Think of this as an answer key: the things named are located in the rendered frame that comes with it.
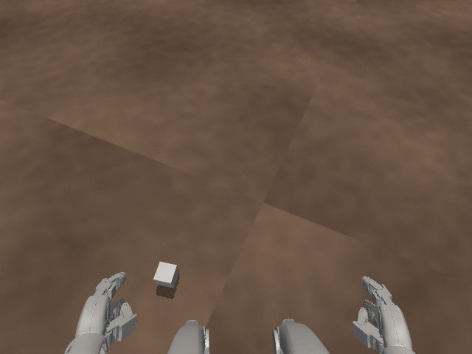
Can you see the cube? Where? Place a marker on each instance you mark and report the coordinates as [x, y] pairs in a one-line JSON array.
[[166, 274]]

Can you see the right robot hand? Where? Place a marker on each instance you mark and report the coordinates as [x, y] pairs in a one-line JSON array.
[[390, 327]]

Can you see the left robot hand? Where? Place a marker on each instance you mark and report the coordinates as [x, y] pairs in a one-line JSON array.
[[99, 316]]

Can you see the left robot arm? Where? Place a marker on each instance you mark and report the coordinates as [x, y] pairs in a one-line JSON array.
[[88, 343]]

